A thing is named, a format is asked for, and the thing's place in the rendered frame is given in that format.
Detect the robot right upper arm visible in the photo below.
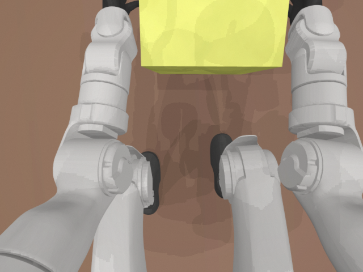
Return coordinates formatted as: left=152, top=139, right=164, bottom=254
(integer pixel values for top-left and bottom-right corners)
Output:
left=277, top=138, right=363, bottom=272

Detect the carton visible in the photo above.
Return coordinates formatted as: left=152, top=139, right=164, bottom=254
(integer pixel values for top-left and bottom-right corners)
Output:
left=139, top=0, right=289, bottom=74

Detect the right robot forearm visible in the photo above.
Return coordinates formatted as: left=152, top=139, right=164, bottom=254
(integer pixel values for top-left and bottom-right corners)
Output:
left=285, top=5, right=363, bottom=152

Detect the left robot hand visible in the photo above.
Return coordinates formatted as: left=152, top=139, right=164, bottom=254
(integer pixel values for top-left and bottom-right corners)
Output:
left=103, top=0, right=139, bottom=15

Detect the right robot thigh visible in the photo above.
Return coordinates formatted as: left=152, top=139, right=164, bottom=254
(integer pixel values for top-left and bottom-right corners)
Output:
left=219, top=144, right=294, bottom=272

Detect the robot left foot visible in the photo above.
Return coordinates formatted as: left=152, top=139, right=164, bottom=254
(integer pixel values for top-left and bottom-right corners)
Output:
left=142, top=151, right=161, bottom=215

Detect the left robot forearm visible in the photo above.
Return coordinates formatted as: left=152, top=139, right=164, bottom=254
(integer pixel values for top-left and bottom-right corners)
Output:
left=53, top=6, right=138, bottom=178

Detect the robot left upper arm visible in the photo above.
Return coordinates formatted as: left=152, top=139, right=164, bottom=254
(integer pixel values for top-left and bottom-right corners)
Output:
left=0, top=138, right=134, bottom=272

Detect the right robot hand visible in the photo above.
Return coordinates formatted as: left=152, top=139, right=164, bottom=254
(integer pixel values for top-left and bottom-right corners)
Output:
left=288, top=0, right=322, bottom=25

